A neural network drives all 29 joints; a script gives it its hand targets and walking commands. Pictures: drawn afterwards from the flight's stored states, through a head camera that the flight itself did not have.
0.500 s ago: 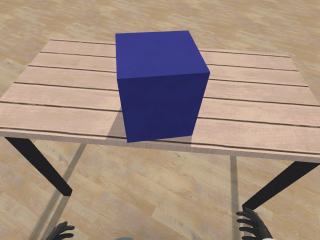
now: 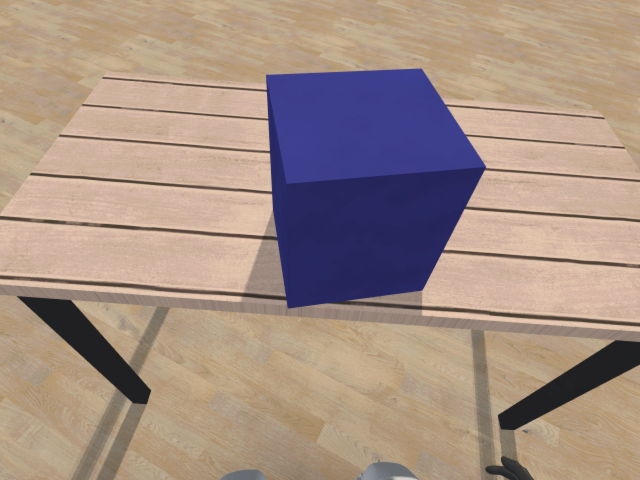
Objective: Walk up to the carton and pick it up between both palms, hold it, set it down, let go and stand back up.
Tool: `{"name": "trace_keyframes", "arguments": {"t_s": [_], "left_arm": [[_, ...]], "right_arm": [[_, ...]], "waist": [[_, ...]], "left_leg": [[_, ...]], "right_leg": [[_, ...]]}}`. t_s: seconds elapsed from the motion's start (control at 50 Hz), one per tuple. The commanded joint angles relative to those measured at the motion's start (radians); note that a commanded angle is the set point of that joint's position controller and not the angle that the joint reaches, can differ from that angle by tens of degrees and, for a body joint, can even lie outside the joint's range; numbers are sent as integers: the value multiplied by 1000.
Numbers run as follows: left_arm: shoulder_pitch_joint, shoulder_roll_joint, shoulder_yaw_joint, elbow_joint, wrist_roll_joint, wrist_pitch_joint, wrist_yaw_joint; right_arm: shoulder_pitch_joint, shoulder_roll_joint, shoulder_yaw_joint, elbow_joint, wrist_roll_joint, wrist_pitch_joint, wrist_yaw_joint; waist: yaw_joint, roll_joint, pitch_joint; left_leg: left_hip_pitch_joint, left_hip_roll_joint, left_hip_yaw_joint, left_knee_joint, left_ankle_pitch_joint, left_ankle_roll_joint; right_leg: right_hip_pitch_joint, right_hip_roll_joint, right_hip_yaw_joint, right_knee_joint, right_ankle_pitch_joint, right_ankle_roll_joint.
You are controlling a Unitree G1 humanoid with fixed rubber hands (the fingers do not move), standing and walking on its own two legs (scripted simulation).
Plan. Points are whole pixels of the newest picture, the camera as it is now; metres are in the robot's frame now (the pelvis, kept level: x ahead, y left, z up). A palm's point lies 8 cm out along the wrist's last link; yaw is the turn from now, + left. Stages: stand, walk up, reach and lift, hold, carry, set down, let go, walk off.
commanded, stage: walk up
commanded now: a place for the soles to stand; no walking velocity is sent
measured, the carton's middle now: (352, 193) +0.46 -0.04 +0.08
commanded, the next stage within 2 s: reach and lift in 1.90 s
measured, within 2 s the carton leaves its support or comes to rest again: neither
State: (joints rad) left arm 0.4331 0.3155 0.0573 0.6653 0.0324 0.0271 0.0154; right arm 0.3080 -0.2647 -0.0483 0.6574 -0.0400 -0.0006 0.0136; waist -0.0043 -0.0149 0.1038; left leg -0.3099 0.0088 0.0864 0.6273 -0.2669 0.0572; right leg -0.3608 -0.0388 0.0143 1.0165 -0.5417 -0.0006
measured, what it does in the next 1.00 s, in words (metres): steps on the spot: right foot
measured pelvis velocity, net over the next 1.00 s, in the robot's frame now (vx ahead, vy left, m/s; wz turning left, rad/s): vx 0.04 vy -0.03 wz -0.14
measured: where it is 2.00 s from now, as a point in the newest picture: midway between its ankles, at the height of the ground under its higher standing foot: outside the picture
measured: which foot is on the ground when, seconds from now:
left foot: down 0.00-1.00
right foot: up 0.00-0.24, down 0.26-1.00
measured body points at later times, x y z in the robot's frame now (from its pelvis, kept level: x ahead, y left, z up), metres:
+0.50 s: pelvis +0.04 -0.02 +0.01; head +0.05 -0.03 +0.45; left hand +0.19 +0.23 -0.09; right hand +0.13 -0.29 -0.11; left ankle +0.05 +0.08 -0.73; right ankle +0.06 -0.14 -0.73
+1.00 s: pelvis +0.04 -0.03 +0.01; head +0.05 -0.04 +0.45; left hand +0.20 +0.21 -0.09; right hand +0.11 -0.31 -0.11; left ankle +0.05 +0.09 -0.73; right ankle +0.06 -0.15 -0.73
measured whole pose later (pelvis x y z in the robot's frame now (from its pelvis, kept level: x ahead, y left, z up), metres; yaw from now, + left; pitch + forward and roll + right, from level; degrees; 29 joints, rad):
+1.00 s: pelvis +0.04 -0.03 +0.01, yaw -8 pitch -1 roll +1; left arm 0.28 0.28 0.02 0.64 0.00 0.00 -0.01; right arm 0.27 -0.30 0.01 0.69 -0.01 0.01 0.01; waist -0.01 0.00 0.05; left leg -0.23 0.08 0.20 0.56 -0.31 0.00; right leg -0.31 0.04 0.08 0.58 -0.25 -0.01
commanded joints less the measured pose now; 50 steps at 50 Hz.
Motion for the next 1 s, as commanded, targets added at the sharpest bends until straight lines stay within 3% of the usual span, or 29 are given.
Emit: {"name": "trace_keyframes", "arguments": {"t_s": [0.0,0.04,0.08,0.12,0.16,0.18,0.2,0.22,0.24,0.26,0.28,0.3,0.32,0.36,0.42,0.66,0.74,0.98], "left_arm": [[73,84,23,-67,9,-24,-3],[68,71,18,-62,12,-15,-5],[28,48,9,-66,4,-12,-5],[3,32,1,-70,3,-13,-4],[-22,31,-3,-70,4,-14,1],[-33,39,0,-71,3,-15,3],[-33,44,0,-71,1,-19,4],[-27,60,3,-70,-2,-28,4],[-36,97,10,-69,-1,-36,4],[-74,141,17,-74,-6,-40,4],[-119,164,16,-76,-30,-37,1],[-164,161,16,-72,-41,-34,-5],[-173,122,3,-74,-45,-35,-11],[-143,86,-12,-71,-41,-40,-15],[-139,98,-8,-67,-38,-45,-16],[-168,109,-7,-95,-33,-50,-23],[-163,114,-4,-99,-29,-51,-22],[-151,112,2,-113,-31,-43,-22]], "right_arm": [[47,-178,-38,-51,-3,-17,-30],[28,-155,-25,-55,-1,-24,-34],[11,-145,-15,-57,4,-26,-35],[14,-151,-10,-62,9,-22,-33],[42,-161,-8,-69,13,-15,-30],[43,-166,-7,-74,18,-9,-29],[17,-183,-2,-80,28,-3,-26],[4,-185,6,-81,38,1,-21],[21,-157,19,-87,42,-2,-16],[58,-129,31,-95,49,-2,-12],[92,-97,34,-83,44,6,-15],[87,-103,34,-69,37,14,-18],[53,-133,28,-70,33,13,-16],[12,-166,20,-65,39,-1,-13],[1,-144,25,-67,36,-9,-10],[-31,-147,22,-53,33,-6,-6],[-42,-152,18,-51,34,-7,-6],[-32,-168,15,-43,34,-1,-9]], "waist": [[-13,107,-40],[-4,79,-57],[-4,107,-31],[-6,158,-43],[-13,167,-64],[-10,150,-76],[14,134,-86],[29,112,-102],[25,44,-138],[1,-26,-146],[-27,-54,-161],[-38,-75,-132],[-30,-57,-106],[-3,-47,-119],[-2,-30,-125],[-10,-25,-109],[-3,13,-121],[2,5,-81]], "left_leg": [[91,285,-360,-348,92,105],[70,289,-318,-336,149,109],[35,257,-231,-299,274,101],[23,243,-197,-257,383,82],[47,246,-180,-209,492,63],[29,251,-185,-192,479,54],[-12,248,-171,-172,421,46],[-40,218,-142,-139,346,24],[-79,189,-111,-102,258,-9],[-87,129,-68,-60,118,-39],[39,82,-48,-62,-59,-63],[133,81,-73,-108,-78,-53],[148,101,-92,-154,-28,-40],[106,133,-92,-173,65,-19],[94,130,-69,-181,71,-15],[140,133,-51,-193,-3,-8],[140,138,-42,-195,7,-6],[108,153,-25,-187,-56,-2]], "right_leg": [[-125,-25,58,28,97,13],[-75,-32,62,-34,123,25],[-42,-27,54,-143,157,26],[22,-16,25,-233,190,21],[57,2,-4,-293,205,11],[96,1,-1,-343,241,4],[158,0,-2,-433,325,-5],[218,-5,17,-515,437,-18],[274,-58,94,-513,537,-45],[253,-156,227,-530,580,-89],[106,-212,280,-567,481,-144],[-10,-179,254,-572,368,-141],[-27,-123,195,-560,359,-101],[52,-67,126,-525,453,-54],[93,-77,147,-513,504,-57],[18,-48,181,-567,402,-56],[28,-37,177,-556,411,-54],[-4,-8,196,-540,373,-55]]}}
